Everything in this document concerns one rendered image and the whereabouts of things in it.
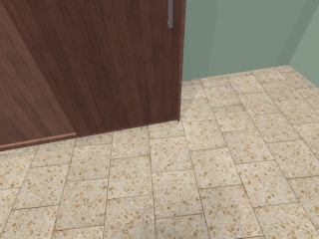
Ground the wardrobe door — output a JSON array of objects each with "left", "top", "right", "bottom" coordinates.
[
  {"left": 1, "top": 0, "right": 182, "bottom": 135},
  {"left": 0, "top": 0, "right": 75, "bottom": 145}
]

